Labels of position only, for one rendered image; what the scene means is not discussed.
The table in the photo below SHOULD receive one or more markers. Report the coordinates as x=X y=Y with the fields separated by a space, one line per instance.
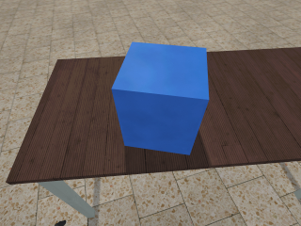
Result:
x=253 y=117

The carton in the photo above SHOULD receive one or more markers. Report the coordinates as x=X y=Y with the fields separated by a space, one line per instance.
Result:
x=161 y=93

